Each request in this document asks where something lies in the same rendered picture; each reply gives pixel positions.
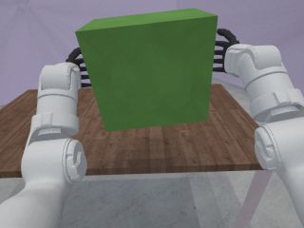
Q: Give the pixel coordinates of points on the left robot hand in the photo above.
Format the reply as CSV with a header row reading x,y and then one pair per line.
x,y
72,59

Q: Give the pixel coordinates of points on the table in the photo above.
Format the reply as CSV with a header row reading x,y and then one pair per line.
x,y
225,142

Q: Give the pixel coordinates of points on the robot right forearm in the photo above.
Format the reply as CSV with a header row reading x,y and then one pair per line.
x,y
271,93

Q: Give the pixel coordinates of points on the robot left upper arm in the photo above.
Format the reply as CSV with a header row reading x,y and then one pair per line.
x,y
50,169

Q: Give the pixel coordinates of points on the robot left forearm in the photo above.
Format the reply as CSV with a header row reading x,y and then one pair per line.
x,y
57,98

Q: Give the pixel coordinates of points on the robot right upper arm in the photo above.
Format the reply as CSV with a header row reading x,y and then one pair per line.
x,y
279,147

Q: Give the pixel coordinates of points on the carton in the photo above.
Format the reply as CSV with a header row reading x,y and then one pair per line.
x,y
150,69

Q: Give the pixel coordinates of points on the right robot hand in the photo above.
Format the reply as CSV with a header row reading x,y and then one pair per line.
x,y
232,41

